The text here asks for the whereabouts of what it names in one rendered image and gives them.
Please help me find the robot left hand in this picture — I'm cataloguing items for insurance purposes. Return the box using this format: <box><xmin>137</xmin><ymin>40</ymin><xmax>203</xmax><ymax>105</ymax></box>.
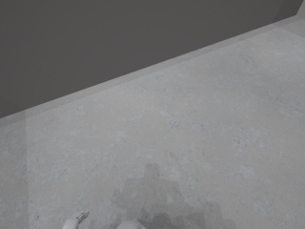
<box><xmin>62</xmin><ymin>210</ymin><xmax>90</xmax><ymax>229</ymax></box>

